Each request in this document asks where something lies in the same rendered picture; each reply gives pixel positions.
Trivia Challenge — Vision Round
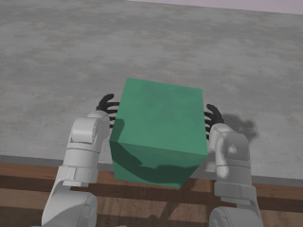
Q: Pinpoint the robot right forearm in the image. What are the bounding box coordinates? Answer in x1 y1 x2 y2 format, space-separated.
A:
208 123 264 227

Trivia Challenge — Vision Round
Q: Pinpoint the robot left forearm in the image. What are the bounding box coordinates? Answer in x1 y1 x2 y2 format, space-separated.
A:
42 110 110 225

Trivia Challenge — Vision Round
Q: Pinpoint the robot left upper arm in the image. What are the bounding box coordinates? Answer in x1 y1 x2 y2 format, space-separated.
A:
30 189 98 227

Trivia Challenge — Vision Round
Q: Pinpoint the robot left hand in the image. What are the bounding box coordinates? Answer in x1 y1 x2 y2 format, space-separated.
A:
96 94 119 129

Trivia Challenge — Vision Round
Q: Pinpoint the robot right upper arm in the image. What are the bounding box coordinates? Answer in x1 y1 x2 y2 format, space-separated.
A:
208 206 263 227

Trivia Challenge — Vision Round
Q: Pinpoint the robot right hand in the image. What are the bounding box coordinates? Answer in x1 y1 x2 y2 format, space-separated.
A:
204 104 224 140

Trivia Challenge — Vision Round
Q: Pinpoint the carton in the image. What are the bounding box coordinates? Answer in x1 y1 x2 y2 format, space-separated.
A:
109 78 208 188

